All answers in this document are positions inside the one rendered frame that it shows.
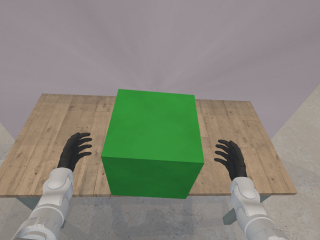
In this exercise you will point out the robot right hand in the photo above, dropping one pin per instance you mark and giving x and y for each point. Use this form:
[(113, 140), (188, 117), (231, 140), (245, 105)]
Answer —
[(235, 161)]

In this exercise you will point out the robot left hand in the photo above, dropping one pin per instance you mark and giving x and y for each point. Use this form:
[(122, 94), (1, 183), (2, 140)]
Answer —
[(70, 154)]

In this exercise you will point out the table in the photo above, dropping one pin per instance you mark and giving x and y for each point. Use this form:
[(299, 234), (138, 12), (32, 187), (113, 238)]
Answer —
[(56, 117)]

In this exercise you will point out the carton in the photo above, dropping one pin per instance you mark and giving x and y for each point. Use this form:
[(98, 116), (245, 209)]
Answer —
[(153, 145)]

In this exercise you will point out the robot right forearm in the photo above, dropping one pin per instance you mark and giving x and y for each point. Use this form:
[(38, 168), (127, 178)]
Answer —
[(251, 216)]

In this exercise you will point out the robot left forearm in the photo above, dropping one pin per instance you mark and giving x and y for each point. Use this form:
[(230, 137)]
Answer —
[(45, 221)]

